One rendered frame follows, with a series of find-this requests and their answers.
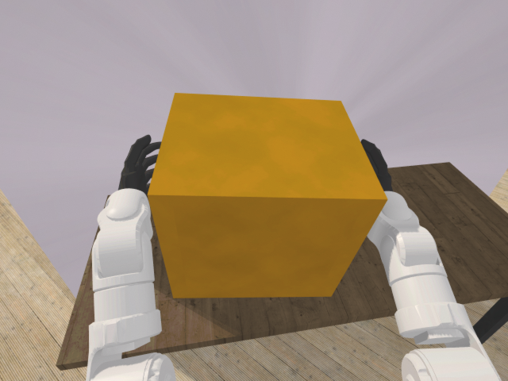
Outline table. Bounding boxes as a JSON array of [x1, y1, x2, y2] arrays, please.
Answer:
[[56, 162, 508, 371]]

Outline right robot hand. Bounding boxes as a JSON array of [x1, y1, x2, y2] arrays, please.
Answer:
[[361, 139, 393, 191]]

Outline robot right upper arm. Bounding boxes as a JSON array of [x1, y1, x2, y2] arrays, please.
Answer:
[[402, 347, 499, 381]]

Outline robot left upper arm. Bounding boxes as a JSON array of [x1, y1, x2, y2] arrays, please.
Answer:
[[90, 352, 176, 381]]

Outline left robot hand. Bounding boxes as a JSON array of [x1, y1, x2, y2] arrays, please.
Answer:
[[118, 135, 162, 197]]

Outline right robot forearm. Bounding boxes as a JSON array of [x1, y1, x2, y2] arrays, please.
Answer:
[[367, 191, 502, 381]]

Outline carton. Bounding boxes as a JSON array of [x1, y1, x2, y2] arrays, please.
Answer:
[[147, 93, 388, 298]]

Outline left robot forearm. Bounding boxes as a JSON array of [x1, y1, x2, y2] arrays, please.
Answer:
[[86, 188, 162, 381]]

